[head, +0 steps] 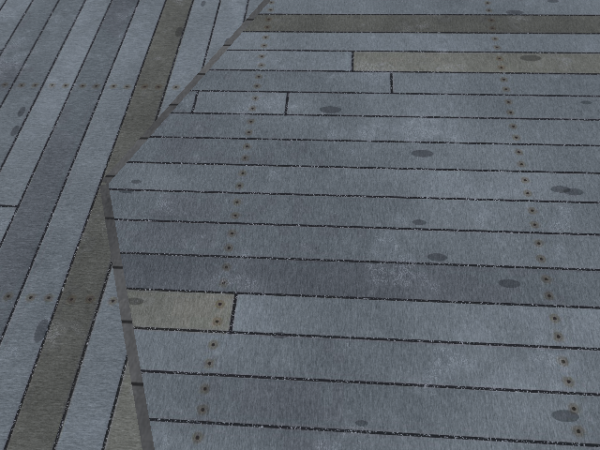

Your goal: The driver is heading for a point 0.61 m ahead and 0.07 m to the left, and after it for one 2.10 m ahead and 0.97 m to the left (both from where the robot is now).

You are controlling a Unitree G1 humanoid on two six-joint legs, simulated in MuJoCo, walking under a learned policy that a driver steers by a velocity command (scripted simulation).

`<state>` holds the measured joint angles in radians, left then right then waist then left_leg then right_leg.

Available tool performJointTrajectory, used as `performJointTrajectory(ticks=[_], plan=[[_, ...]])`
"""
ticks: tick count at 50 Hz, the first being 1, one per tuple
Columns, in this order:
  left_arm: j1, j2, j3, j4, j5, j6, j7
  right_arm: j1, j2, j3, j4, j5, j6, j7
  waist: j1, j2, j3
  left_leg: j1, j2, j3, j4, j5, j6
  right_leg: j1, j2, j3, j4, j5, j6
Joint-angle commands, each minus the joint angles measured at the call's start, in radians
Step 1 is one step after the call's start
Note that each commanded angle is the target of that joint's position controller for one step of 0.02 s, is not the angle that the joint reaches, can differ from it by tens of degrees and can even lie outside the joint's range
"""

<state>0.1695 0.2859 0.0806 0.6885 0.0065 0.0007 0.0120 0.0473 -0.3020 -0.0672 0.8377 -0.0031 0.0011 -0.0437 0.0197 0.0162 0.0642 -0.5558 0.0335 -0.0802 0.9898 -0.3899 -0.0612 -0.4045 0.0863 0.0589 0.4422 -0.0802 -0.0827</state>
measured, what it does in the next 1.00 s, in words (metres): walks ahead: left foot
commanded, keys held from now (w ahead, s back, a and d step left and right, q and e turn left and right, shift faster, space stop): no key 0.58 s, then w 0.42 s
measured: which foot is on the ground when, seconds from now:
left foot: up 0.00-0.18, down 0.20-0.84, up 0.86-1.00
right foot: down 0.00-1.00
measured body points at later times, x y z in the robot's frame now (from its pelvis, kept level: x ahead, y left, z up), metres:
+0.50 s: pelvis +0.05 +0.05 +0.00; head +0.06 +0.05 +0.45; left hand +0.20 +0.31 -0.11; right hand +0.14 -0.21 -0.13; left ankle +0.04 +0.17 -0.74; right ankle +0.07 -0.08 -0.74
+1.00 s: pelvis +0.16 +0.02 +0.01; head +0.17 +0.00 +0.46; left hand +0.18 +0.28 -0.12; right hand +0.25 -0.26 -0.12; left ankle +0.16 +0.16 -0.66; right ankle +0.09 -0.07 -0.74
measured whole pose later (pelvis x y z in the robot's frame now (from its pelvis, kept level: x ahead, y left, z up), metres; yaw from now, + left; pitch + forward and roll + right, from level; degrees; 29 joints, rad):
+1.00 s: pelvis +0.16 +0.02 +0.01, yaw -4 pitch +1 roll +0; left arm 0.40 0.23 0.05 0.91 -0.01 -0.09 -0.01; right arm 0.19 -0.30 -0.06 0.92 0.03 -0.09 0.02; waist 0.03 0.03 0.00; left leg -0.51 0.06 0.00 1.06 -0.30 0.05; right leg -0.07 0.04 0.00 0.33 -0.27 -0.05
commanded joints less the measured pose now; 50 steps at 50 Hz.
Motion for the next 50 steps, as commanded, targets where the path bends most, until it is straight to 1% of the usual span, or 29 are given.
performJointTrajectory(ticks=[1,6,9,10,11,12,13,15,17,19,24,27,29,30,32,33,35,36,37,38,40,41,42,43,44,45,46,48,50], plan=[[-0.020,0.146,0.035,-0.071,0.003,-0.005,0.017,0.088,-0.069,-0.015,-0.016,0.003,0.007,-0.007,-0.021,-0.132,-0.214,0.089,0.006,0.014,-0.076,0.057,-0.020,0.126,-0.244,0.244,-0.142,-0.013,-0.159],[-0.025,0.124,0.018,-0.057,0.013,0.007,0.013,0.083,-0.076,-0.013,-0.019,0.007,-0.008,0.005,0.001,-0.164,-0.172,0.176,0.001,0.037,-0.245,0.048,-0.005,0.110,-0.247,0.281,-0.132,-0.151,-0.141],[-0.011,0.090,-0.002,-0.037,-0.001,0.015,0.013,0.151,-0.060,-0.008,0.006,-0.002,-0.024,0.026,-0.041,-0.134,-0.155,0.342,-0.011,0.068,-0.549,0.216,0.048,0.082,-0.205,0.260,-0.065,-0.151,-0.071],[0.027,0.067,-0.010,-0.026,0.005,0.011,0.013,0.163,-0.105,-0.012,0.003,-0.022,-0.028,0.030,-0.025,-0.057,-0.146,0.396,0.087,-0.031,-0.609,0.274,0.088,0.039,-0.152,0.212,0.014,-0.189,-0.015],[0.078,0.043,-0.012,-0.034,0.010,0.003,0.007,0.121,-0.184,-0.026,-0.005,-0.030,-0.027,0.025,0.053,0.145,-0.128,0.379,0.223,-0.180,-0.634,0.376,0.180,-0.016,-0.025,0.071,0.121,-0.293,0.041],[0.011,0.076,-0.004,-0.048,0.014,-0.003,0.008,0.090,-0.125,-0.012,-0.010,-0.038,-0.028,0.027,0.021,0.210,-0.108,0.265,0.278,-0.254,-0.688,0.305,0.254,0.033,-0.031,0.034,0.147,-0.334,0.069],[-0.017,0.098,0.004,-0.046,0.012,-0.004,0.008,0.038,-0.092,-0.002,-0.026,-0.033,-0.034,0.028,0.021,0.182,-0.094,0.244,0.241,-0.220,-0.686,0.262,0.238,0.089,-0.051,0.035,0.160,-0.286,0.075],[-0.042,0.066,-0.001,-0.035,0.019,0.008,0.008,0.051,-0.102,-0.003,-0.012,-0.009,-0.043,0.027,0.004,0.166,-0.091,0.266,0.165,-0.138,-0.657,0.214,0.169,0.137,-0.061,0.026,0.084,-0.155,0.080],[-0.045,0.051,-0.007,-0.031,0.019,0.017,0.006,0.092,-0.085,0.006,0.006,-0.009,-0.051,0.029,-0.005,0.137,-0.095,0.250,0.123,-0.098,-0.634,0.216,0.127,0.222,-0.089,0.051,0.034,-0.039,0.074],[-0.015,0.072,0.000,-0.010,0.010,0.021,0.004,0.124,-0.082,0.010,0.017,-0.011,-0.049,0.031,-0.016,0.077,-0.091,0.240,0.077,-0.042,-0.634,0.111,0.097,0.233,-0.094,0.057,0.041,-0.037,0.054],[-0.017,0.062,-0.001,0.024,0.011,0.006,0.005,0.128,-0.074,0.016,0.027,-0.004,-0.041,0.024,-0.033,-0.021,-0.078,0.286,0.041,0.007,-0.569,0.169,0.093,0.202,-0.108,0.075,0.021,0.032,0.053],[-0.011,0.061,-0.001,0.045,0.006,0.000,0.008,0.130,-0.066,0.019,0.038,-0.004,-0.036,0.026,-0.037,-0.042,-0.090,0.308,0.030,0.021,-0.553,0.200,0.091,0.209,-0.112,0.078,0.022,0.056,0.053],[-0.008,0.062,-0.001,0.059,0.005,0.000,0.010,0.126,-0.062,0.021,0.047,-0.004,-0.033,0.028,-0.037,-0.043,-0.090,0.313,0.025,0.026,-0.551,0.209,0.089,0.212,-0.113,0.080,0.023,0.062,0.052],[0.010,0.053,-0.004,0.077,0.004,0.001,0.012,0.142,-0.054,0.023,0.061,-0.004,-0.031,0.029,-0.038,-0.038,-0.109,0.319,0.017,0.034,-0.564,0.114,0.092,0.222,-0.102,0.068,0.022,-0.032,0.051],[0.020,0.067,0.002,0.090,-0.007,0.002,0.016,0.147,-0.080,0.014,0.070,0.009,-0.024,0.028,-0.037,0.004,-0.054,0.279,0.015,0.013,-0.586,-0.164,0.129,0.151,-0.059,0.028,0.055,-0.375,0.038],[0.018,0.067,0.002,0.088,-0.011,-0.004,0.017,0.152,-0.089,0.011,0.068,0.015,-0.025,0.025,-0.040,0.028,-0.007,0.266,0.041,-0.034,-0.615,-0.281,0.158,0.083,-0.052,0.019,0.072,-0.479,0.031],[-0.015,0.047,-0.004,0.074,-0.023,-0.038,0.012,0.201,-0.118,0.003,0.076,0.024,-0.043,0.021,-0.060,0.090,0.055,0.316,0.149,-0.199,-0.706,-0.397,0.229,-0.044,-0.047,-0.022,0.165,-0.442,0.030],[-0.032,0.031,-0.007,0.068,-0.029,-0.057,0.006,0.212,-0.146,-0.007,0.083,0.026,-0.052,0.021,-0.058,0.141,0.075,0.346,0.233,-0.304,-0.760,-0.411,0.272,-0.084,-0.051,-0.067,0.233,-0.353,0.036],[-0.053,0.032,-0.008,0.063,-0.031,-0.072,0.001,0.212,-0.155,-0.012,0.085,0.027,-0.059,0.020,-0.060,0.152,0.099,0.343,0.281,-0.362,-0.778,-0.364,0.300,-0.101,-0.079,-0.059,0.248,-0.314,0.029],[-0.045,0.033,-0.007,0.067,-0.032,-0.084,-0.005,0.202,-0.148,-0.012,0.082,0.027,-0.064,0.023,-0.048,0.145,0.094,0.340,0.283,-0.350,-0.768,-0.287,0.298,-0.072,-0.091,-0.057,0.226,-0.307,0.018],[0.075,0.037,0.002,0.123,-0.037,-0.095,-0.015,0.134,-0.127,-0.008,0.063,0.033,-0.063,0.034,0.023,0.134,0.044,0.248,0.203,-0.210,-0.705,-0.132,0.239,0.178,-0.075,-0.076,0.065,-0.259,-0.005],[0.175,0.071,0.019,0.165,-0.035,-0.094,-0.013,0.097,-0.098,0.001,0.050,0.030,-0.064,0.036,0.064,0.090,0.010,0.159,0.133,-0.110,-0.595,-0.015,0.191,0.342,-0.097,-0.014,0.020,-0.210,-0.017],[0.285,0.162,0.047,0.196,-0.032,-0.097,-0.010,0.061,-0.038,0.017,0.014,0.027,-0.078,0.037,0.090,-0.140,-0.024,0.006,-0.018,0.075,-0.284,0.092,0.107,0.488,-0.241,0.278,-0.113,-0.311,-0.098],[0.372,0.207,0.056,0.205,-0.025,-0.102,-0.023,0.048,-0.054,0.014,-0.014,0.026,-0.098,0.032,0.121,-0.301,-0.066,-0.170,-0.079,0.072,-0.007,-0.102,0.075,0.618,-0.419,0.622,-0.236,-0.266,-0.213],[0.322,0.132,0.029,0.196,-0.012,-0.109,-0.026,0.063,-0.098,0.000,-0.010,0.040,-0.109,0.037,0.076,-0.192,-0.044,-0.269,-0.031,-0.001,0.145,-0.156,0.094,0.626,-0.445,0.608,-0.214,-0.208,-0.219],[0.274,0.091,0.016,0.178,-0.008,-0.113,-0.026,0.088,-0.092,0.001,0.003,0.052,-0.114,0.047,0.048,-0.138,-0.032,-0.293,0.009,-0.015,0.189,-0.084,0.121,0.616,-0.413,0.501,-0.204,-0.157,-0.189],[0.243,0.083,0.011,0.170,-0.010,-0.112,-0.028,0.087,-0.081,0.002,0.009,0.048,-0.117,0.052,0.035,-0.093,-0.026,-0.308,0.043,0.000,0.178,-0.003,0.134,0.599,-0.387,0.414,-0.220,-0.125,-0.163],[0.224,0.045,-0.008,0.171,-0.010,-0.100,-0.027,0.059,-0.068,-0.002,0.004,0.033,-0.111,0.064,0.021,-0.087,-0.010,-0.266,0.086,0.026,0.093,0.106,0.129,0.540,-0.335,0.267,-0.256,0.032,-0.122],[0.250,0.055,-0.009,0.184,-0.013,-0.089,-0.019,0.043,-0.032,0.007,-0.003,0.024,-0.103,0.077,0.022,-0.101,-0.009,-0.235,0.081,0.068,0.008,0.168,0.099,0.504,-0.302,0.177,-0.281,0.130,-0.118]])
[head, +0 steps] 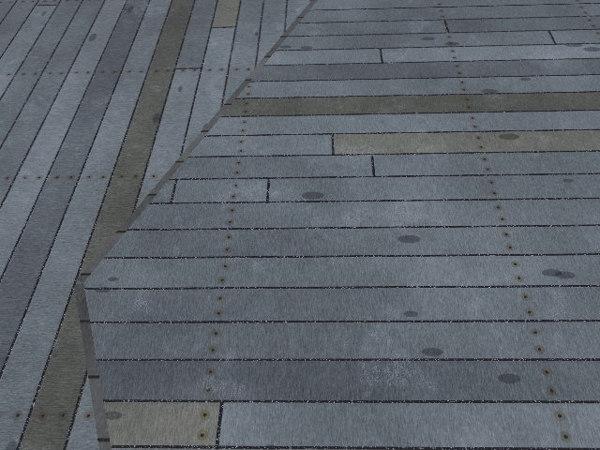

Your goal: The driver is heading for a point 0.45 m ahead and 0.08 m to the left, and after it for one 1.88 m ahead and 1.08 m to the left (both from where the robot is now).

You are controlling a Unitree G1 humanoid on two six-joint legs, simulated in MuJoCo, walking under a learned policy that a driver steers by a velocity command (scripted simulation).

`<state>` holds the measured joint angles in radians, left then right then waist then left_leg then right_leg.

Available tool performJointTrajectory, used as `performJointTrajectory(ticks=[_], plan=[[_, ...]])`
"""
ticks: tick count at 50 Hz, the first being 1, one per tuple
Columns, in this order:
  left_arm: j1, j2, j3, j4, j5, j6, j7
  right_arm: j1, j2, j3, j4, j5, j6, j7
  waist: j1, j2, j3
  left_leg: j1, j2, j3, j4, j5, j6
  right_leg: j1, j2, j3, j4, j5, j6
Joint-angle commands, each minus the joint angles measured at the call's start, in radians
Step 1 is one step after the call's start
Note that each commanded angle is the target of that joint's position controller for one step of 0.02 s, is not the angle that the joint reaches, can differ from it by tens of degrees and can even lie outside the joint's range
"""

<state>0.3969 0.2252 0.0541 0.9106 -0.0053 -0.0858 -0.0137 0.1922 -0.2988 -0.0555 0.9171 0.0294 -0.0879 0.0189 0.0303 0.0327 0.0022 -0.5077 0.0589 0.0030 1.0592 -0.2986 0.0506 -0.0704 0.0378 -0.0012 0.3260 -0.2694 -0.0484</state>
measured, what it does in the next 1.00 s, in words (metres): walks ahead, turning left: left foot, then right foot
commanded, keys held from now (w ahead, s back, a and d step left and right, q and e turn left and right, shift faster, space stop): w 0.38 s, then w+q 0.62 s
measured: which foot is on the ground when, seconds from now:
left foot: up 0.00-0.26, down 0.28-0.82, up 0.84-1.00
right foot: down 0.00-0.30, up 0.32-0.78, down 0.80-1.00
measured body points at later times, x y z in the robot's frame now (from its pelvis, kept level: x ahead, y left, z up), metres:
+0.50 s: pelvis +0.27 +0.07 +0.00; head +0.29 +0.08 +0.45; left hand +0.38 +0.35 -0.12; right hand +0.32 -0.20 -0.13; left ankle +0.29 +0.15 -0.75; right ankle +0.31 -0.10 -0.67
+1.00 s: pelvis +0.55 +0.04 +0.00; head +0.58 +0.04 +0.45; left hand +0.57 +0.33 -0.12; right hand +0.72 -0.21 -0.12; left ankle +0.51 +0.18 -0.66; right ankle +0.59 -0.07 -0.75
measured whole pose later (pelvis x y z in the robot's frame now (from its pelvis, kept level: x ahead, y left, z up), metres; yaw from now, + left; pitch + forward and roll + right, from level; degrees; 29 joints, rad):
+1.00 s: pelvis +0.55 +0.04 +0.00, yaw +17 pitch +1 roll -2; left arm 0.21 0.25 0.06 0.85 0.01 -0.11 -0.01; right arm 0.27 -0.32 -0.08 0.80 0.03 -0.03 -0.01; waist 0.01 0.05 0.03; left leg -0.58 0.07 -0.05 1.13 -0.30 0.02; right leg -0.19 0.01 -0.10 0.35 -0.17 -0.02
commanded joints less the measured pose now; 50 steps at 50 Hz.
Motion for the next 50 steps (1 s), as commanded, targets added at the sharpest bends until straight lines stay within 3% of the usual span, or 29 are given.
performJointTrajectory(ticks=[1,4,6,9,11,12,13,14,15,16,17,18,19,20,22,26,30,34,38,39,40,41,42,43,44,45,46,48,50], plan=[[0.031,0.128,0.019,-0.033,-0.003,0.002,0.013,-0.133,-0.024,0.000,-0.095,-0.014,-0.011,0.016,0.018,-0.107,0.063,-0.276,0.049,0.000,-0.124,0.110,-0.030,0.146,-0.246,0.207,-0.179,0.336,-0.156],[0.036,0.167,0.024,-0.025,0.001,0.006,0.029,-0.250,0.004,0.018,-0.143,-0.014,-0.011,0.019,0.038,-0.110,0.097,-0.167,0.012,0.033,-0.367,0.256,-0.058,0.031,-0.213,0.126,-0.219,0.294,-0.144],[0.065,0.181,0.027,-0.009,-0.003,0.003,0.031,-0.295,-0.011,0.019,-0.162,-0.008,-0.009,0.020,0.048,-0.127,0.113,-0.092,-0.013,0.046,-0.453,0.324,-0.056,-0.005,-0.225,0.112,-0.245,0.257,-0.142],[0.057,0.181,0.032,0.010,-0.018,0.002,0.031,-0.309,-0.048,0.011,-0.186,-0.003,-0.011,0.026,0.017,-0.131,0.129,-0.074,-0.010,0.007,-0.521,0.335,-0.016,0.066,-0.275,0.104,-0.226,0.308,-0.121],[0.033,0.197,0.039,0.009,-0.014,0.010,0.032,-0.255,-0.081,-0.004,-0.179,-0.004,-0.014,0.028,-0.027,-0.138,0.078,0.004,-0.031,0.016,-0.531,0.288,0.016,0.133,-0.291,0.085,-0.139,0.517,-0.097],[0.022,0.205,0.042,0.008,-0.009,0.017,0.032,-0.180,-0.104,-0.018,-0.161,-0.005,-0.013,0.025,-0.069,-0.151,0.019,0.109,-0.061,0.039,-0.521,0.254,0.036,0.147,-0.279,0.066,-0.038,0.698,-0.082],[0.017,0.193,0.037,0.005,-0.002,0.028,0.034,-0.024,-0.136,-0.040,-0.114,-0.004,-0.008,0.018,-0.143,-0.144,-0.074,0.303,-0.091,0.063,-0.520,0.237,0.061,0.107,-0.237,0.032,0.149,0.807,-0.058],[0.026,0.169,0.023,-0.010,0.010,0.033,0.036,0.151,-0.183,-0.058,-0.075,-0.010,-0.002,0.008,-0.208,-0.086,-0.194,0.591,0.027,-0.069,-0.491,0.193,0.108,-0.084,-0.195,0.012,0.424,0.621,-0.028],[0.161,0.022,-0.015,-0.022,0.004,0.015,0.025,0.250,-0.270,-0.076,-0.046,-0.030,0.002,0.010,-0.138,0.206,-0.349,0.911,0.285,-0.581,-0.621,-0.108,0.273,-0.460,-0.003,0.004,0.837,0.020,0.042],[0.131,0.076,-0.008,-0.005,-0.015,-0.012,0.019,0.226,-0.188,-0.051,-0.051,-0.019,-0.001,0.016,-0.154,0.213,-0.361,0.892,0.309,-0.815,-0.800,-0.270,0.273,-0.574,0.009,0.145,0.981,-0.287,0.024],[0.026,0.160,0.016,-0.040,-0.044,-0.027,0.014,0.129,-0.141,-0.036,-0.061,-0.014,-0.007,0.016,-0.135,0.153,-0.179,0.751,0.288,-0.672,-0.816,-0.275,0.221,-0.673,-0.050,0.130,1.034,-0.227,0.005],[-0.046,0.173,0.016,-0.058,-0.043,-0.034,0.019,0.046,-0.116,-0.028,-0.082,-0.018,-0.012,0.016,-0.106,0.059,-0.092,0.590,0.255,-0.537,-0.832,-0.172,0.193,-0.649,-0.107,0.102,0.994,-0.129,-0.009],[-0.077,0.168,0.022,-0.063,-0.026,-0.033,0.027,-0.012,-0.095,-0.023,-0.088,-0.031,-0.016,0.019,-0.071,0.015,-0.039,0.448,0.219,-0.430,-0.853,-0.054,0.178,-0.602,-0.148,0.089,0.931,-0.056,-0.009],[-0.067,0.157,0.026,-0.061,-0.013,-0.023,0.033,-0.040,-0.072,-0.015,-0.091,-0.044,-0.022,0.022,-0.034,0.033,-0.024,0.354,0.174,-0.358,-0.876,0.028,0.167,-0.533,-0.179,0.096,0.881,-0.010,-0.011],[-0.042,0.118,0.022,-0.058,-0.002,-0.004,0.035,-0.039,-0.067,-0.013,-0.083,-0.037,-0.026,0.025,-0.003,0.051,-0.018,0.274,0.141,-0.300,-0.920,0.087,0.188,-0.479,-0.191,0.086,0.818,0.014,0.002],[-0.200,0.125,0.024,-0.121,0.015,0.000,0.042,0.042,-0.116,-0.026,-0.061,-0.024,-0.025,-0.003,-0.029,0.009,0.044,0.270,0.129,-0.251,-0.964,0.156,0.209,-0.586,-0.186,0.076,0.577,0.183,0.060],[-0.354,0.101,0.012,-0.161,0.008,-0.017,0.027,0.127,-0.137,-0.032,-0.045,-0.012,-0.009,-0.025,-0.079,0.011,0.048,0.284,0.087,-0.192,-0.933,0.213,0.165,-0.527,-0.126,0.055,0.306,0.378,0.086],[-0.478,0.109,0.004,-0.202,-0.007,-0.031,0.005,0.211,-0.133,-0.033,-0.027,-0.001,0.010,-0.032,-0.118,0.022,0.059,0.364,0.110,-0.239,-0.861,0.191,0.159,-0.497,-0.087,0.061,0.181,0.372,0.088],[-0.426,0.168,0.020,-0.202,-0.012,-0.051,-0.005,0.208,-0.151,-0.046,-0.039,-0.004,0.031,-0.041,-0.063,0.072,0.024,0.430,0.141,-0.317,-0.730,0.269,0.128,-0.353,-0.068,0.062,0.105,0.235,0.054],[-0.323,0.198,0.036,-0.175,-0.009,-0.055,0.000,0.197,-0.134,-0.041,-0.049,-0.007,0.033,-0.040,-0.010,0.068,-0.033,0.411,0.098,-0.300,-0.631,0.351,0.105,-0.203,-0.062,0.048,0.074,0.214,0.024],[-0.162,0.247,0.053,-0.150,0.008,-0.060,0.008,0.175,-0.086,-0.023,-0.076,-0.017,0.031,-0.035,0.066,0.029,-0.172,0.303,0.033,-0.258,-0.401,0.316,0.073,0.061,-0.164,0.131,0.122,0.199,-0.036],[-0.022,0.340,0.078,-0.133,0.020,-0.050,0.016,0.253,0.000,0.000,-0.111,-0.020,0.017,-0.031,0.069,-0.186,-0.346,-0.019,-0.109,-0.124,-0.047,0.007,0.001,0.452,-0.403,0.458,0.121,0.130,-0.150],[-0.002,0.305,0.070,-0.113,0.010,-0.037,0.009,0.301,-0.015,0.005,-0.127,0.006,0.005,-0.029,0.047,-0.369,-0.401,-0.229,-0.109,-0.133,0.158,-0.310,-0.012,0.516,-0.506,0.764,0.007,-0.064,-0.229],[-0.067,0.203,0.043,-0.134,0.006,-0.034,0.009,0.233,-0.122,-0.024,-0.122,0.022,0.007,-0.032,0.058,-0.222,-0.244,-0.293,-0.042,-0.165,0.235,-0.237,-0.011,0.389,-0.455,0.635,-0.019,-0.140,-0.179],[-0.126,0.163,0.031,-0.142,0.006,-0.029,0.011,0.162,-0.135,-0.031,-0.135,0.018,0.013,-0.033,0.050,-0.153,-0.138,-0.285,-0.002,-0.133,0.226,-0.147,-0.014,0.249,-0.406,0.469,-0.036,-0.070,-0.138],[-0.180,0.138,0.022,-0.139,0.009,-0.026,0.009,0.133,-0.118,-0.033,-0.143,0.008,0.019,-0.034,0.024,-0.117,-0.067,-0.250,0.026,-0.122,0.183,-0.082,-0.021,0.126,-0.359,0.365,-0.072,0.020,-0.122],[-0.214,0.119,0.016,-0.136,0.014,-0.026,0.008,0.123,-0.101,-0.038,-0.149,0.001,0.028,-0.032,-0.001,-0.134,-0.022,-0.215,0.053,-0.124,0.138,-0.038,-0.023,0.044,-0.325,0.284,-0.105,0.082,-0.111],[-0.232,0.129,0.023,-0.123,0.017,-0.033,0.007,0.129,-0.050,-0.032,-0.165,0.004,0.048,-0.023,-0.026,-0.149,0.005,-0.163,0.075,-0.102,0.107,0.007,-0.032,-0.044,-0.305,0.178,-0.159,0.166,-0.117],[-0.230,0.152,0.033,-0.108,0.015,-0.040,0.009,0.101,-0.037,-0.031,-0.193,0.000,0.059,-0.021,-0.034,-0.119,0.019,-0.188,0.082,-0.101,0.055,0.059,-0.043,-0.056,-0.311,0.105,-0.185,0.255,-0.136]])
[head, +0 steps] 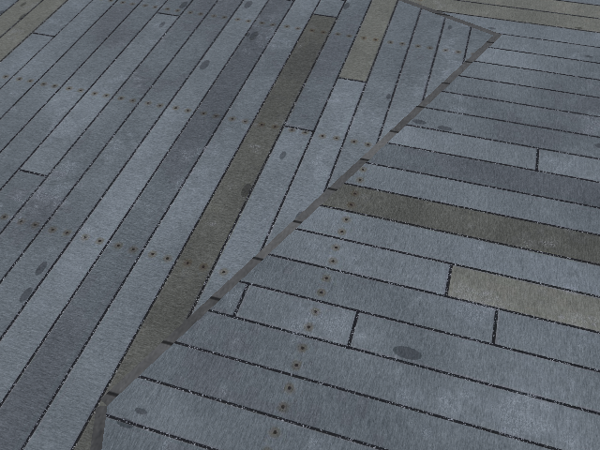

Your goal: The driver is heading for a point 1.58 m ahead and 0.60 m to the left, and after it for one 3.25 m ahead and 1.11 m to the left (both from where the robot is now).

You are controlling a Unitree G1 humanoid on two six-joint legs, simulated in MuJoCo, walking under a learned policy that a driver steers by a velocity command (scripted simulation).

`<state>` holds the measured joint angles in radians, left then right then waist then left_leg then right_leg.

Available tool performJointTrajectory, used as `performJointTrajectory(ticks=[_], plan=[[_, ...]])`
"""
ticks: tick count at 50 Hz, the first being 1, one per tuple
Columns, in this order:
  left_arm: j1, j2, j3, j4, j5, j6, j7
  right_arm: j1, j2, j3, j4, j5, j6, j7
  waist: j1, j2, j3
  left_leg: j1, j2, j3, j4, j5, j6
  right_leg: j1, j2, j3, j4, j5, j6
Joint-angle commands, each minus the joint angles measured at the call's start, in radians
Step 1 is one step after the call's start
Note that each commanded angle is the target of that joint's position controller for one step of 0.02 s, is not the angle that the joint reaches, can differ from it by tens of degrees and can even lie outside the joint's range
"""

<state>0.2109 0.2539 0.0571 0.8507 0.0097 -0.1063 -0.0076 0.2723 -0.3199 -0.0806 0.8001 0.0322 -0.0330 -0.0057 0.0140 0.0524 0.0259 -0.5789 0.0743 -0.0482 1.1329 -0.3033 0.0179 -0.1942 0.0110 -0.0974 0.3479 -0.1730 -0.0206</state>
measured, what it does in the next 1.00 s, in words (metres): walks ahead, turning left: left foot, then right foot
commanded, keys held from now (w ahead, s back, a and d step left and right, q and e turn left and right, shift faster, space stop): w+q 0.70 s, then w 0.28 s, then no key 0.02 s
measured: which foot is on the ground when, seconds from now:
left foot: up 0.00-0.28, down 0.30-0.82, up 0.84-1.00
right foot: down 0.00-0.32, up 0.34-0.78, down 0.80-1.00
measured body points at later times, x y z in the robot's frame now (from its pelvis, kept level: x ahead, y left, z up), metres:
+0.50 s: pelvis +0.27 +0.09 +0.00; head +0.30 +0.11 +0.44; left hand +0.33 +0.40 -0.11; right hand +0.45 -0.15 -0.10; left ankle +0.28 +0.16 -0.74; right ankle +0.33 -0.09 -0.66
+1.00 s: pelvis +0.56 +0.13 +0.00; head +0.58 +0.14 +0.45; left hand +0.49 +0.41 -0.12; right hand +0.80 -0.04 -0.11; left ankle +0.48 +0.25 -0.67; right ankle +0.62 +0.05 -0.74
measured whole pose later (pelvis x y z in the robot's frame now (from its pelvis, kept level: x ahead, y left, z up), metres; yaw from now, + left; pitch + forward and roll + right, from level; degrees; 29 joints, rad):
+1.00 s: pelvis +0.56 +0.13 +0.00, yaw +30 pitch +1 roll -1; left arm 0.28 0.26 0.05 0.81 0.01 -0.10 -0.03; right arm 0.26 -0.29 -0.06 0.70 0.01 -0.05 0.00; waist 0.03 0.04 0.02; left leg -0.54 0.04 -0.06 1.09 -0.33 0.02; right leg -0.23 0.05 -0.02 0.38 -0.18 -0.04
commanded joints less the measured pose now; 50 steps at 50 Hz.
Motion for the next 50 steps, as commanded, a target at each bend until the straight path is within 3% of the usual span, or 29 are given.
performJointTrajectory(ticks=[1,6,9,11,13,14,15,16,17,18,19,20,21,22,24,26,31,34,37,39,40,41,42,43,44,45,46,48,50], plan=[[-0.039,0.134,0.034,-0.041,-0.001,-0.020,0.005,0.000,-0.014,-0.004,-0.091,-0.007,0.006,0.006,-0.016,-0.128,0.001,-0.133,0.068,-0.051,-0.065,0.101,-0.015,0.074,-0.286,0.168,-0.214,0.195,-0.169],[-0.008,0.179,0.046,-0.023,-0.007,-0.006,0.016,-0.148,0.003,0.010,-0.149,-0.009,-0.006,0.039,0.031,-0.102,0.032,-0.083,0.046,0.024,-0.358,0.329,-0.003,0.107,-0.259,-0.001,-0.223,0.245,-0.141],[0.041,0.208,0.055,-0.004,-0.022,0.010,0.019,-0.232,-0.003,0.012,-0.194,-0.008,-0.003,0.055,0.054,-0.096,0.057,-0.090,0.032,0.057,-0.450,0.308,0.020,0.195,-0.288,-0.040,-0.200,0.269,-0.124],[0.054,0.228,0.063,0.003,-0.033,0.025,0.019,-0.252,-0.020,0.005,-0.219,-0.010,-0.001,0.064,0.043,-0.104,0.057,-0.075,0.008,0.086,-0.485,0.230,0.048,0.259,-0.307,-0.065,-0.142,0.387,-0.106],[0.048,0.260,0.072,-0.001,-0.040,0.040,0.024,-0.192,-0.059,-0.015,-0.221,-0.012,0.005,0.064,-0.009,-0.139,-0.004,0.054,-0.060,0.144,-0.492,0.123,0.089,0.289,-0.305,-0.099,0.009,0.712,-0.086],[0.039,0.266,0.073,-0.005,-0.043,0.050,0.027,-0.075,-0.094,-0.037,-0.195,-0.010,0.008,0.061,-0.080,-0.136,-0.068,0.209,-0.108,0.171,-0.525,0.120,0.118,0.265,-0.284,-0.124,0.177,0.820,-0.069],[0.045,0.242,0.062,-0.009,-0.037,0.052,0.030,0.100,-0.156,-0.073,-0.146,-0.006,0.014,0.047,-0.164,-0.103,-0.157,0.483,-0.141,0.150,-0.568,0.168,0.157,0.131,-0.245,-0.144,0.415,0.748,-0.032],[0.091,0.142,0.031,-0.043,0.006,0.043,0.026,0.188,-0.258,-0.100,-0.126,0.000,0.023,0.023,-0.146,0.111,-0.236,0.798,0.076,-0.212,-0.591,0.145,0.251,-0.223,-0.157,-0.147,0.771,0.130,0.022],[0.109,0.091,0.004,-0.091,0.001,0.005,0.013,0.140,-0.294,-0.091,-0.171,-0.003,0.006,0.030,-0.077,0.217,-0.394,0.979,0.260,-0.771,-0.782,-0.059,0.424,-0.503,0.024,0.075,1.025,-0.442,0.051],[-0.015,0.186,0.025,-0.112,-0.039,-0.024,0.000,0.140,-0.205,-0.063,-0.173,-0.010,-0.009,0.041,-0.140,0.075,-0.344,0.951,0.253,-0.723,-0.851,-0.081,0.368,-0.616,-0.028,0.191,1.063,-0.380,0.031],[-0.058,0.185,0.023,-0.129,-0.055,-0.039,-0.004,0.110,-0.168,-0.052,-0.165,-0.015,-0.022,0.041,-0.121,0.047,-0.214,0.826,0.220,-0.578,-0.850,-0.024,0.330,-0.644,-0.067,0.174,1.008,-0.294,0.008],[-0.053,0.173,0.021,-0.117,-0.035,-0.043,0.005,0.041,-0.142,-0.043,-0.172,-0.015,-0.027,0.040,-0.069,-0.043,-0.137,0.668,0.173,-0.466,-0.849,0.077,0.294,-0.587,-0.109,0.175,0.916,-0.218,0.006],[-0.037,0.184,0.030,-0.106,-0.013,-0.036,0.012,-0.018,-0.108,-0.031,-0.185,-0.021,-0.029,0.037,-0.029,-0.033,-0.102,0.551,0.138,-0.384,-0.859,0.183,0.273,-0.512,-0.138,0.180,0.835,-0.173,0.012],[-0.016,0.186,0.033,-0.103,-0.008,-0.022,0.010,-0.048,-0.099,-0.026,-0.200,-0.031,-0.029,0.033,-0.003,-0.007,-0.087,0.474,0.117,-0.351,-0.882,0.239,0.271,-0.454,-0.149,0.184,0.804,-0.144,0.019],[-0.010,0.161,0.031,-0.109,0.003,-0.002,0.009,-0.045,-0.107,-0.028,-0.199,-0.027,-0.035,0.023,0.009,-0.010,-0.079,0.400,0.097,-0.302,-0.908,0.338,0.284,-0.418,-0.141,0.167,0.733,-0.104,0.049],[-0.068,0.138,0.024,-0.132,0.010,0.007,0.012,-0.015,-0.127,-0.035,-0.188,-0.022,-0.037,0.008,-0.002,-0.019,-0.053,0.366,0.073,-0.251,-0.920,0.376,0.279,-0.438,-0.123,0.156,0.619,-0.010,0.077],[-0.245,0.098,0.004,-0.186,-0.003,-0.003,-0.003,0.058,-0.138,-0.039,-0.156,-0.012,-0.025,-0.010,-0.072,0.019,-0.015,0.326,0.014,-0.204,-0.900,0.253,0.208,-0.355,-0.047,0.145,0.265,0.270,0.089],[-0.293,0.122,0.009,-0.213,-0.015,-0.013,-0.016,0.103,-0.134,-0.040,-0.132,-0.005,-0.018,-0.012,-0.088,0.033,-0.007,0.379,0.043,-0.272,-0.846,0.210,0.197,-0.329,-0.028,0.168,0.182,0.268,0.072],[-0.255,0.152,0.021,-0.209,-0.016,-0.026,-0.026,0.110,-0.120,-0.037,-0.121,-0.009,-0.009,-0.018,-0.067,0.068,-0.018,0.473,0.085,-0.337,-0.762,0.239,0.180,-0.294,-0.027,0.172,0.141,0.168,0.036],[-0.130,0.174,0.039,-0.175,-0.006,-0.035,-0.022,0.100,-0.094,-0.028,-0.118,-0.013,-0.004,-0.016,-0.004,0.084,-0.066,0.486,0.047,-0.321,-0.650,0.391,0.148,-0.121,-0.011,0.129,0.086,0.139,-0.013],[-0.008,0.211,0.051,-0.161,0.010,-0.040,-0.017,0.095,-0.050,-0.009,-0.129,-0.023,-0.006,-0.011,0.054,0.046,-0.182,0.418,-0.004,-0.269,-0.450,0.382,0.115,0.099,-0.106,0.208,0.120,0.142,-0.071],[0.134,0.297,0.074,-0.138,0.025,-0.035,-0.012,0.215,0.004,0.009,-0.139,-0.014,-0.014,-0.012,0.046,-0.176,-0.348,0.119,-0.132,-0.156,-0.102,0.123,0.035,0.473,-0.318,0.559,0.119,0.054,-0.221],[0.198,0.273,0.075,-0.092,-0.007,-0.023,-0.026,0.266,-0.017,0.014,-0.131,0.004,-0.023,-0.013,0.046,-0.368,-0.371,-0.114,-0.170,-0.132,0.108,-0.281,0.004,0.569,-0.423,0.901,-0.027,-0.217,-0.299],[0.153,0.191,0.052,-0.106,-0.026,-0.019,-0.025,0.166,-0.106,-0.006,-0.131,0.011,-0.025,-0.012,0.071,-0.229,-0.218,-0.206,-0.114,-0.165,0.184,-0.225,0.006,0.465,-0.390,0.833,-0.064,-0.365,-0.254],[0.094,0.158,0.040,-0.118,-0.017,-0.009,-0.021,0.060,-0.120,-0.008,-0.152,0.002,-0.024,-0.012,0.071,-0.148,-0.117,-0.209,-0.075,-0.123,0.179,-0.145,0.009,0.336,-0.348,0.685,-0.071,-0.316,-0.214],[0.050,0.139,0.029,-0.119,-0.007,-0.002,-0.020,-0.002,-0.107,-0.006,-0.170,-0.014,-0.027,-0.010,0.051,-0.109,-0.041,-0.190,-0.046,-0.098,0.122,-0.091,0.011,0.207,-0.305,0.581,-0.098,-0.206,-0.205],[0.024,0.120,0.021,-0.118,0.001,-0.002,-0.017,-0.014,-0.093,-0.008,-0.173,-0.023,-0.029,-0.006,0.022,-0.119,-0.016,-0.149,-0.010,-0.090,0.057,-0.047,0.013,0.131,-0.271,0.512,-0.119,-0.119,-0.195],[0.019,0.111,0.016,-0.109,0.000,-0.006,-0.015,0.017,-0.052,-0.001,-0.162,-0.019,-0.028,0.002,-0.007,-0.155,-0.024,-0.076,0.015,-0.058,-0.021,-0.016,0.008,0.067,-0.230,0.423,-0.155,-0.002,-0.193],[0.029,0.141,0.022,-0.095,-0.008,-0.011,-0.013,-0.013,-0.025,0.009,-0.173,-0.025,-0.027,0.002,-0.010,-0.148,-0.009,-0.079,0.022,-0.028,-0.118,0.011,-0.009,0.043,-0.232,0.355,-0.176,0.186,-0.213]])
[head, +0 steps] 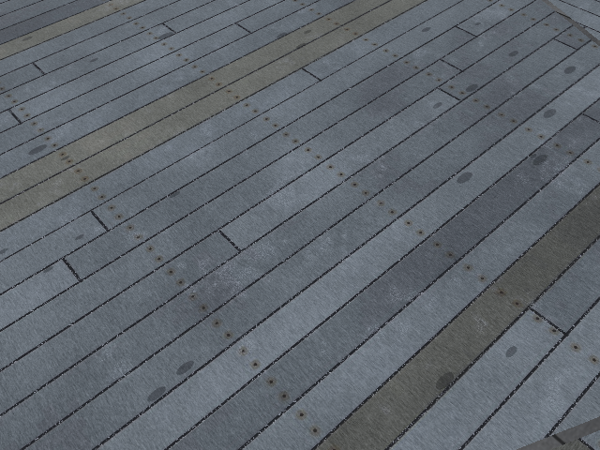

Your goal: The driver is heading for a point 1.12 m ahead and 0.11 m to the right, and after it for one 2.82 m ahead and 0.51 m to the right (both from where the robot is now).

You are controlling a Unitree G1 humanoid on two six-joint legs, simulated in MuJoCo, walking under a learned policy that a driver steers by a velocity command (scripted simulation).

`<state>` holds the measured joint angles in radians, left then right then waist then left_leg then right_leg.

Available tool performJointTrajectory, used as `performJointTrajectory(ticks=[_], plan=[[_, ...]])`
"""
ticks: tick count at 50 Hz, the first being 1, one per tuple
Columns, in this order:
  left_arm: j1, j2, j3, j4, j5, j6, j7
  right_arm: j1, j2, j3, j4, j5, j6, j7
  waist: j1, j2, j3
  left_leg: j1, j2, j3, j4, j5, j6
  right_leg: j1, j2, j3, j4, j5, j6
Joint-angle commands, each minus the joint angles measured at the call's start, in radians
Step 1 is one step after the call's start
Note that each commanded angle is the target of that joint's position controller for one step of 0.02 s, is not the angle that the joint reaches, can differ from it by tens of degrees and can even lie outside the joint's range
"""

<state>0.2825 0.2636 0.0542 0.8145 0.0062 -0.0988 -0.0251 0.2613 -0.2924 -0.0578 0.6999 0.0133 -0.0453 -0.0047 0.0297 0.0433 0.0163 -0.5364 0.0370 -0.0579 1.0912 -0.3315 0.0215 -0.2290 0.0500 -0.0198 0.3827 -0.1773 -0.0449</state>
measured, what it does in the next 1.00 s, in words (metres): walks ahead: left foot, then right foot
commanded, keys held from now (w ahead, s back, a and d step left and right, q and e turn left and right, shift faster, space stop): no key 1.00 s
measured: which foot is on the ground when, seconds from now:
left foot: up 0.00-0.22, down 0.24-1.00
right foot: down 0.00-0.26, up 0.28-0.52, down 0.54-1.00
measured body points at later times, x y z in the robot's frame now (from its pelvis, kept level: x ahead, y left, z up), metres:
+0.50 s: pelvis +0.17 +0.04 -0.01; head +0.19 +0.05 +0.44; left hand +0.26 +0.31 -0.14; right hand +0.33 -0.21 -0.11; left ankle +0.24 +0.14 -0.74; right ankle +0.17 -0.12 -0.73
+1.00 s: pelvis +0.22 +0.01 -0.01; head +0.23 +0.02 +0.44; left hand +0.28 +0.27 -0.15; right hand +0.32 -0.25 -0.14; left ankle +0.24 +0.14 -0.74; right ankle +0.18 -0.11 -0.74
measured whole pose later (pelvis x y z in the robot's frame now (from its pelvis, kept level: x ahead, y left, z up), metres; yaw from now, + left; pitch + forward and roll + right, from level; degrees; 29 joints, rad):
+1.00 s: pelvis +0.22 +0.01 -0.01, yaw +1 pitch -1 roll +0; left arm 0.22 0.23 0.01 0.98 0.00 -0.01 0.03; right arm 0.15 -0.23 -0.05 0.97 0.00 0.01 -0.03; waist 0.01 0.00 0.03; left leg -0.26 0.00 -0.01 0.52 -0.24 0.00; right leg -0.16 -0.02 0.00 0.51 -0.34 0.02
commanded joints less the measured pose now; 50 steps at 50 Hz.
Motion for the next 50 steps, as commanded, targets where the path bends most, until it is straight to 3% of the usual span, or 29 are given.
performJointTrajectory(ticks=[1,4,8,11,12,13,14,15,16,17,18,20,22,25,27,28,29,31,35,42,50], plan=[[-0.042,0.148,0.029,-0.053,-0.005,-0.017,0.007,-0.027,-0.041,-0.008,-0.082,-0.014,-0.016,0.000,-0.025,-0.128,0.003,-0.110,0.058,-0.004,-0.142,0.068,-0.025,0.070,-0.270,0.232,-0.204,0.349,-0.193],[-0.031,0.172,0.033,-0.032,-0.010,0.001,0.017,-0.088,-0.012,0.006,-0.086,-0.016,-0.026,0.006,-0.006,-0.128,-0.033,0.010,0.024,0.042,-0.355,0.253,-0.037,0.051,-0.219,0.092,-0.168,0.590,-0.151],[0.030,0.177,0.028,0.006,-0.023,0.024,0.023,-0.174,-0.033,-0.002,-0.103,-0.010,-0.027,0.022,0.022,-0.142,-0.054,0.085,-0.018,0.036,-0.518,0.376,-0.020,0.122,-0.229,0.085,-0.109,0.539,-0.118],[-0.003,0.182,0.028,0.012,-0.030,0.036,0.028,-0.106,-0.071,-0.021,-0.081,-0.024,-0.031,0.025,-0.041,-0.130,-0.084,0.233,-0.041,0.041,-0.642,0.412,0.027,0.136,-0.222,0.097,0.021,0.501,-0.074],[0.019,0.158,0.020,0.016,-0.022,0.034,0.028,-0.051,-0.109,-0.034,-0.064,-0.033,-0.032,0.017,-0.059,-0.096,-0.119,0.354,-0.017,0.028,-0.680,0.564,0.055,0.104,-0.175,0.075,0.119,0.473,-0.039],[0.056,0.111,0.001,-0.003,0.009,0.024,0.026,0.020,-0.181,-0.047,-0.066,-0.052,-0.030,0.007,-0.059,0.028,-0.233,0.587,0.154,-0.126,-0.589,0.992,0.126,-0.034,-0.109,0.034,0.315,0.210,0.014],[0.191,0.032,-0.032,0.022,0.011,0.025,0.021,0.028,-0.143,-0.028,-0.065,-0.060,-0.015,0.003,-0.028,0.209,-0.365,0.776,0.361,-0.347,-0.574,1.150,0.304,-0.213,-0.044,0.041,0.570,-0.411,0.076],[0.170,0.105,-0.016,0.037,-0.007,0.039,0.018,0.044,-0.074,-0.012,-0.051,-0.034,-0.001,0.011,-0.055,0.155,-0.387,0.726,0.341,-0.389,-0.613,0.958,0.314,-0.241,-0.067,0.106,0.647,-0.545,0.092],[0.099,0.141,-0.005,0.020,-0.020,0.055,0.020,-0.004,-0.064,-0.006,-0.045,-0.021,0.004,0.017,-0.054,0.105,-0.282,0.639,0.290,-0.341,-0.653,0.782,0.274,-0.293,-0.090,0.103,0.682,-0.518,0.103],[0.052,0.135,-0.002,0.016,-0.018,0.073,0.030,-0.062,-0.060,-0.002,-0.044,-0.021,0.006,0.019,-0.040,0.054,-0.214,0.543,0.259,-0.304,-0.688,0.652,0.239,-0.302,-0.111,0.094,0.663,-0.474,0.110],[0.029,0.133,0.001,0.013,-0.009,0.092,0.040,-0.120,-0.064,-0.001,-0.047,-0.025,0.007,0.020,-0.021,0.046,-0.160,0.432,0.237,-0.269,-0.728,0.550,0.219,-0.270,-0.128,0.094,0.612,-0.429,0.119],[0.050,0.107,-0.002,0.025,-0.006,0.118,0.054,-0.197,-0.083,-0.009,-0.044,-0.042,0.015,0.017,0.021,0.098,-0.123,0.251,0.178,-0.188,-0.788,0.414,0.192,-0.123,-0.121,0.064,0.488,-0.339,0.131],[0.066,0.083,-0.008,0.045,0.000,0.122,0.059,-0.209,-0.071,-0.008,-0.031,-0.045,0.018,0.010,0.024,0.107,-0.137,0.201,0.149,-0.135,-0.801,0.337,0.187,-0.024,-0.107,0.041,0.378,-0.226,0.125],[0.053,0.070,-0.010,0.058,0.013,0.121,0.053,-0.213,-0.051,-0.001,-0.002,-0.029,0.024,0.003,0.033,0.082,-0.127,0.145,0.114,-0.101,-0.798,0.051,0.144,0.107,-0.088,0.013,0.177,-0.008,0.091],[0.003,0.106,-0.008,0.030,0.033,0.120,0.053,-0.158,-0.021,0.011,0.038,-0.033,0.025,0.004,0.010,0.027,-0.052,0.096,0.058,-0.084,-0.785,-0.178,0.050,0.112,-0.148,0.082,0.065,0.012,0.046],[-0.029,0.173,0.007,0.024,0.019,0.120,0.060,-0.127,-0.033,0.005,0.041,-0.034,0.025,0.005,-0.034,-0.071,0.002,0.118,0.008,-0.042,-0.765,-0.160,0.015,0.012,-0.171,0.093,0.055,-0.130,0.015],[-0.047,0.152,0.008,0.036,0.012,0.115,0.057,-0.145,-0.036,0.004,0.045,-0.035,0.026,-0.002,-0.027,-0.128,0.025,0.215,-0.021,-0.002,-0.717,-0.074,-0.005,-0.114,-0.151,0.096,0.015,-0.292,0.004],[-0.074,0.098,-0.008,0.043,0.019,0.094,0.056,-0.145,-0.036,-0.001,0.059,-0.028,0.028,-0.012,-0.036,-0.151,0.022,0.304,-0.015,0.003,-0.663,0.042,0.006,-0.161,-0.143,0.094,-0.019,-0.264,0.034],[-0.047,0.097,-0.011,0.068,0.004,0.069,0.052,-0.116,-0.033,-0.004,0.103,-0.027,0.028,-0.014,-0.026,-0.101,-0.024,0.332,-0.010,0.005,-0.635,0.223,0.022,-0.073,-0.129,0.074,0.030,-0.077,0.052],[-0.032,0.093,-0.015,0.105,-0.001,0.078,0.055,-0.109,-0.037,-0.008,0.175,-0.016,0.036,-0.017,-0.017,-0.047,-0.046,0.375,-0.006,0.011,-0.611,0.369,0.017,-0.020,-0.112,0.054,0.054,0.065,0.044],[-0.032,0.080,-0.018,0.145,-0.002,0.084,0.055,-0.119,-0.048,-0.010,0.251,-0.012,0.053,-0.030,-0.022,-0.043,-0.031,0.400,-0.003,0.012,-0.617,0.387,0.011,-0.003,-0.099,0.040,0.039,0.100,0.044]])
Keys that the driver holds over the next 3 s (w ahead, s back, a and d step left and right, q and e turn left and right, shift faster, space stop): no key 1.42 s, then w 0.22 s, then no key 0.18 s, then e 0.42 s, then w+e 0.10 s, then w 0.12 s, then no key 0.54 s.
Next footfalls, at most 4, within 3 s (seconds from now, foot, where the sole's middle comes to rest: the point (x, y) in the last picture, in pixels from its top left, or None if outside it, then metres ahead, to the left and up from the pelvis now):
0.24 left None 0.28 0.14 -0.78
0.54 right None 0.22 -0.11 -0.78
2.06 right None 0.45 -0.07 -0.78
2.52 left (266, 443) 0.50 0.14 -0.78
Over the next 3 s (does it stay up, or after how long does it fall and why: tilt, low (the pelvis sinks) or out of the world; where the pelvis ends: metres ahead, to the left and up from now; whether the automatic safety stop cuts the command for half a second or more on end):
stays up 0.51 0.01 -0.01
